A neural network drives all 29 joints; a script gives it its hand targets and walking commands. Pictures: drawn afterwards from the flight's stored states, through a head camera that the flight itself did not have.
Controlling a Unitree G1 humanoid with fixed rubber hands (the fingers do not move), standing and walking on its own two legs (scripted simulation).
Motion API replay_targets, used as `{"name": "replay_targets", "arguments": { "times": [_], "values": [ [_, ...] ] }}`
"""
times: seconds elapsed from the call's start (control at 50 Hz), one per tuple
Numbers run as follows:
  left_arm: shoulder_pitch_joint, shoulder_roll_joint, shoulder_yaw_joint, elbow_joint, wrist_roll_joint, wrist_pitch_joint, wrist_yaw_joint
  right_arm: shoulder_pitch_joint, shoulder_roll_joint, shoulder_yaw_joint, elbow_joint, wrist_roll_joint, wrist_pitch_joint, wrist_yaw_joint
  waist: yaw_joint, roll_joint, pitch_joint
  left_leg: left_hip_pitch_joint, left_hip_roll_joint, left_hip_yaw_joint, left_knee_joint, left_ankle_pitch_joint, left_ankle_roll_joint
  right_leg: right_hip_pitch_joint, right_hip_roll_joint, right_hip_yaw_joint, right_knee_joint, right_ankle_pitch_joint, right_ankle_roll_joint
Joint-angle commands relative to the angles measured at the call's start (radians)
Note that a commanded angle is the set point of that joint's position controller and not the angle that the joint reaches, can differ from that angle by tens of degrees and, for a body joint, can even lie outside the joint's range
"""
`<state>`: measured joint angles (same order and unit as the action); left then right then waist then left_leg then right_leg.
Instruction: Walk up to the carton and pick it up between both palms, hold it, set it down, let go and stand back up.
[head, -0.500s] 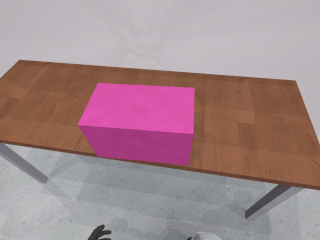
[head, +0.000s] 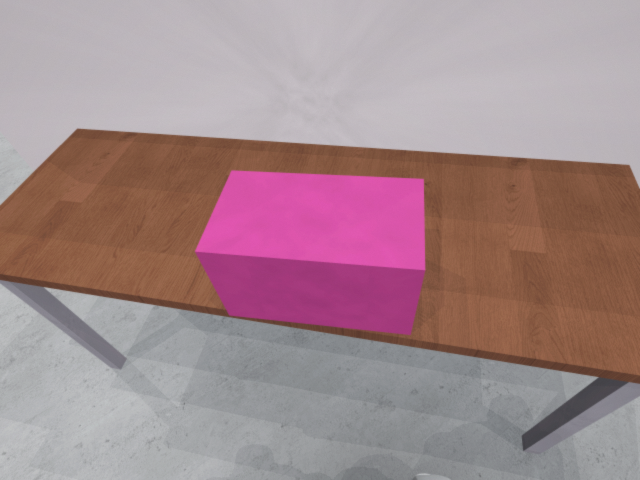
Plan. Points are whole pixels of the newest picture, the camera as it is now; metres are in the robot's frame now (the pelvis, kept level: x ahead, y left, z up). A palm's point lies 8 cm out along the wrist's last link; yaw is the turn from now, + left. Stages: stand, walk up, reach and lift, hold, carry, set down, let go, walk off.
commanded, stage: walk up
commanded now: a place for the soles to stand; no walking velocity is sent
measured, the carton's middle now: (320, 251) +0.46 +0.03 -0.03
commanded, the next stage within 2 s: none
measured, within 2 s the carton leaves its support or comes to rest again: neither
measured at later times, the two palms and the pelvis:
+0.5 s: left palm out of the picture +0.12 +0.39 -0.12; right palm out of the picture +0.00 -0.09 -0.13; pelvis +0.02 +0.14 +0.00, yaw -8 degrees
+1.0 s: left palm (99, 464) +0.18 +0.36 -0.14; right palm out of the picture +0.01 -0.09 -0.14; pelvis +0.07 +0.15 +0.00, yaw -18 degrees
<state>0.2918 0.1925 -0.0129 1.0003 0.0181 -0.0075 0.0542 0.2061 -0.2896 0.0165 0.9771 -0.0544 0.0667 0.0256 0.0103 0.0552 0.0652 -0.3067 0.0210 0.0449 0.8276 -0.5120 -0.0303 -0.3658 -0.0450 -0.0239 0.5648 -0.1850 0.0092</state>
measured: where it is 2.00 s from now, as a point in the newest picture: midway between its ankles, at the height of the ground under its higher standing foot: outside the picture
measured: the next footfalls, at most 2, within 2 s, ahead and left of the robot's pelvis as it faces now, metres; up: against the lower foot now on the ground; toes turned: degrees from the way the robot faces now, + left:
left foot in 0.20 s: +0.07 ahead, +0.22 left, +0.00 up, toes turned +0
right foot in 0.56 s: +0.08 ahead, +0.03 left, +0.00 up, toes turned -16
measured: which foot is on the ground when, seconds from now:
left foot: up 0.00-0.18, down 0.20-1.00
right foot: down 0.00-0.20, up 0.22-0.54, down 0.56-1.00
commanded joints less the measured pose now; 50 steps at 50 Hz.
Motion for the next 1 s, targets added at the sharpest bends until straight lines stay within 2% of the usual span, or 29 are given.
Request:
{"name": "replay_targets", "arguments": {
  "times": [0.0,0.06,0.12,0.14,0.16,0.18,0.2,0.22,0.24,0.26,0.3,0.36,0.44,0.5,0.52,0.54,0.56,0.58,0.6,0.62,0.66,0.7,0.72,0.74,0.76,0.78,0.8,0.84,0.98],
  "values": [
    [0.071,0.267,0.093,-0.07,0.005,-0.02,0.049,-0.029,-0.112,-0.038,-0.14,0.0,-0.013,0.002,0.002,-0.221,-0.014,-0.332,0.12,-0.135,0.195,0.019,-0.029,0.18,-0.335,0.551,-0.352,-0.471,-0.235],
    [0.011,0.257,0.113,-0.126,0.019,-0.031,0.042,0.021,-0.112,-0.045,-0.151,0.003,-0.008,0.016,-0.026,-0.29,-0.076,-0.245,0.132,-0.125,0.166,0.02,-0.056,0.097,-0.304,0.464,-0.327,-0.466,-0.216],
    [-0.055,0.262,0.13,-0.176,0.024,-0.025,0.029,0.095,-0.089,-0.047,-0.144,0.006,-0.005,0.03,-0.057,-0.309,-0.079,-0.066,0.115,-0.069,0.047,0.067,-0.047,-0.071,-0.258,0.315,-0.261,-0.422,-0.168],
    [-0.095,0.266,0.133,-0.186,0.024,-0.018,0.024,0.196,-0.088,-0.05,-0.107,0.009,-0.007,0.029,-0.109,-0.277,-0.103,0.098,0.099,-0.032,-0.072,0.137,-0.038,-0.182,-0.221,0.258,-0.195,-0.458,-0.14],
    [-0.111,0.25,0.127,-0.19,0.026,-0.008,0.016,0.301,-0.088,-0.052,-0.064,0.01,-0.008,0.03,-0.16,-0.191,-0.101,0.211,0.051,0.03,-0.154,0.187,-0.032,-0.27,-0.155,0.187,-0.093,-0.53,-0.11],
    [-0.109,0.212,0.119,-0.191,0.035,0.002,0.01,0.408,-0.13,-0.061,-0.023,0.009,-0.009,0.034,-0.205,0.011,-0.089,0.227,0.042,0.031,-0.257,0.095,-0.033,-0.318,-0.036,0.095,0.116,-0.63,-0.081],
    [-0.054,0.141,0.091,-0.213,0.031,0.01,0.005,0.401,-0.238,-0.077,-0.039,0.009,-0.01,0.029,-0.191,0.35,-0.033,0.107,0.212,-0.275,-0.515,-0.265,0.012,-0.383,0.138,0.001,0.377,-0.619,-0.021],
    [-0.047,0.126,0.072,-0.224,0.02,0.021,0.014,0.237,-0.281,-0.082,-0.089,0.031,0.001,0.005,-0.15,0.369,0.016,-0.075,0.343,-0.531,-0.707,-0.534,0.096,-0.369,0.131,0.158,0.542,-0.557,-0.018],
    [-0.047,0.148,0.079,-0.239,0.007,0.024,0.018,0.07,-0.288,-0.077,-0.139,0.028,0.009,-0.015,-0.095,0.31,0.105,-0.162,0.385,-0.587,-0.776,-0.565,0.134,-0.354,0.093,0.191,0.63,-0.496,-0.024],
    [-0.035,0.183,0.082,-0.215,0.009,0.02,0.015,-0.004,-0.241,-0.065,-0.171,0.035,0.005,-0.024,-0.041,0.225,0.138,-0.141,0.384,-0.53,-0.737,-0.44,0.13,-0.369,0.065,0.189,0.625,-0.415,-0.025],
    [0.062,0.174,0.091,-0.141,0.001,0.006,0.003,-0.055,-0.19,-0.055,-0.201,0.028,-0.024,-0.032,0.02,0.095,0.074,-0.02,0.34,-0.365,-0.634,-0.18,0.133,-0.32,0.035,0.163,0.584,-0.329,-0.015],
    [0.07,0.163,0.086,-0.128,0.0,-0.003,-0.021,0.028,-0.135,-0.045,-0.178,0.019,-0.07,-0.033,-0.014,0.027,0.021,0.041,0.339,-0.283,-0.575,-0.009,0.167,-0.258,0.014,0.136,0.499,-0.271,-0.005],
    [-0.029,0.118,0.06,-0.171,-0.002,-0.003,-0.039,0.12,-0.102,-0.036,-0.157,0.008,-0.096,-0.042,-0.055,0.01,0.011,0.179,0.361,-0.227,-0.553,0.129,0.209,-0.232,-0.003,0.102,0.272,-0.251,-0.011],
    [-0.039,0.097,0.041,-0.183,-0.003,-0.008,-0.041,0.13,-0.121,-0.037,-0.148,0.01,-0.094,-0.045,-0.048,0.023,-0.003,0.147,0.365,-0.145,-0.5,0.292,0.206,-0.057,0.017,0.038,0.078,-0.224,-0.025],
    [-0.023,0.08,0.034,-0.178,-0.006,-0.012,-0.036,0.125,-0.123,-0.033,-0.146,0.015,-0.092,-0.04,-0.028,0.014,0.011,0.07,0.348,-0.098,-0.462,0.367,0.187,0.059,0.025,0.031,-0.022,-0.108,-0.034],
    [0.01,0.086,0.034,-0.167,-0.002,-0.017,-0.033,0.12,-0.126,-0.035,-0.145,0.014,-0.087,-0.037,-0.017,-0.002,-0.015,0.053,0.323,-0.064,-0.411,0.45,0.15,0.146,0.029,0.049,-0.107,0.031,-0.045],
    [0.045,0.119,0.039,-0.161,-0.001,-0.025,-0.028,0.12,-0.101,-0.029,-0.149,0.018,-0.09,-0.03,-0.007,-0.017,-0.044,0.006,0.283,-0.019,-0.347,0.523,0.11,0.244,-0.013,0.134,-0.068,0.171,-0.07],
    [0.076,0.163,0.052,-0.145,0.003,-0.03,-0.027,0.132,-0.065,-0.016,-0.145,0.018,-0.094,-0.028,-0.013,-0.086,-0.086,-0.041,0.219,0.046,-0.27,0.512,0.065,0.324,-0.075,0.216,-0.052,0.324,-0.101],
    [0.104,0.189,0.056,-0.125,-0.012,-0.028,-0.028,0.13,-0.038,-0.012,-0.163,0.028,-0.085,-0.021,-0.025,-0.174,-0.11,-0.047,0.109,0.077,-0.264,0.268,0.016,0.277,-0.129,0.343,-0.087,0.283,-0.161],
    [0.126,0.205,0.062,-0.114,-0.013,-0.021,-0.028,0.12,-0.045,-0.009,-0.152,0.023,-0.072,-0.023,0.002,-0.211,-0.124,-0.017,0.072,0.072,-0.228,0.096,0.02,0.235,-0.17,0.452,-0.158,0.061,-0.194],
    [0.087,0.195,0.05,-0.113,-0.021,-0.011,-0.015,0.096,-0.057,-0.009,-0.138,0.014,-0.06,-0.016,-0.003,-0.169,-0.047,-0.009,0.058,0.058,-0.252,0.054,0.039,0.171,-0.169,0.465,-0.223,-0.136,-0.194],
    [0.007,0.182,0.047,-0.122,-0.023,-0.011,-0.014,0.138,-0.043,-0.004,-0.123,0.019,-0.074,-0.016,-0.034,-0.182,-0.012,0.074,0.086,0.036,-0.334,0.16,0.042,0.075,-0.123,0.378,-0.207,-0.067,-0.16],
    [-0.038,0.17,0.04,-0.127,-0.019,-0.014,-0.02,0.177,-0.046,-0.002,-0.104,0.023,-0.081,-0.016,-0.065,-0.145,0.003,0.131,0.108,0.015,-0.395,0.218,0.047,0.022,-0.086,0.321,-0.162,0.002,-0.137],
    [-0.054,0.146,0.036,-0.129,-0.018,-0.02,-0.027,0.19,-0.059,0.0,-0.089,0.022,-0.089,-0.019,-0.063,-0.091,0.003,0.166,0.144,-0.003,-0.442,0.284,0.052,0.016,-0.036,0.236,-0.072,0.102,-0.107],
    [-0.046,0.127,0.034,-0.126,-0.015,-0.025,-0.03,0.2,-0.09,-0.007,-0.071,0.024,-0.091,-0.025,-0.065,-0.005,-0.005,0.232,0.203,-0.037,-0.483,0.417,0.053,-0.027,0.012,0.164,0.033,0.135,-0.081],
    [-0.047,0.117,0.03,-0.118,-0.004,-0.025,-0.028,0.197,-0.131,-0.02,-0.063,0.025,-0.09,-0.03,-0.065,0.022,0.0,0.29,0.262,-0.069,-0.48,0.575,0.079,-0.081,0.042,0.113,0.069,0.075,-0.063],
    [-0.037,0.102,0.026,-0.123,0.002,-0.027,-0.023,0.217,-0.134,-0.019,-0.058,0.023,-0.088,-0.033,-0.064,0.042,0.0,0.309,0.289,-0.073,-0.458,0.705,0.109,-0.097,0.042,0.095,0.079,0.026,-0.058],
    [-0.036,0.082,0.022,-0.108,0.002,-0.027,-0.021,0.202,-0.107,-0.02,-0.05,0.02,-0.082,-0.037,-0.063,0.065,0.007,0.322,0.29,-0.018,-0.435,0.754,0.128,-0.099,0.034,0.089,0.101,0.038,-0.068],
    [0.018,0.123,0.024,-0.092,-0.004,-0.025,-0.014,0.162,-0.094,-0.017,-0.061,0.023,-0.065,-0.034,-0.041,-0.034,-0.068,0.213,0.196,0.126,-0.344,0.673,0.062,0.114,-0.004,0.13,0.087,0.415,-0.104]
  ]
}}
